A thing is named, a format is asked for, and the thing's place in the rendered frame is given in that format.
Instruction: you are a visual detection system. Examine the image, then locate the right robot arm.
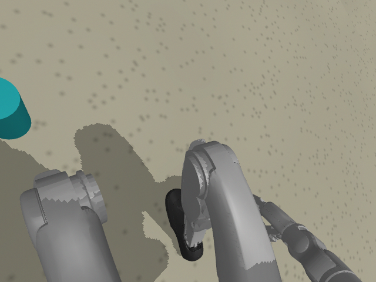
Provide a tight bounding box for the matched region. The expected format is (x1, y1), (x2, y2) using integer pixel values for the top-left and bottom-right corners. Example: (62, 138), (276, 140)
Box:
(281, 223), (362, 282)

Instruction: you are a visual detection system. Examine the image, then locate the can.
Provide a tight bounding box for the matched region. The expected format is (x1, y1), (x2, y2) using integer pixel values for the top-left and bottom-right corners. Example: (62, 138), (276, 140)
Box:
(0, 78), (31, 140)

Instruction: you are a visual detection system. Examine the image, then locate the right robot hand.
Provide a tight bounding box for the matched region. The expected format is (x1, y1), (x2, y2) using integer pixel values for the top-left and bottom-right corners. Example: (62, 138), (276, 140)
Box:
(253, 194), (296, 242)

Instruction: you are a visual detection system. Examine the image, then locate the right robot foot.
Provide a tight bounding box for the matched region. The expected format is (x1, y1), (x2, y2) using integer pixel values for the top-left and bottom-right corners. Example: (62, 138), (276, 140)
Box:
(165, 189), (203, 261)

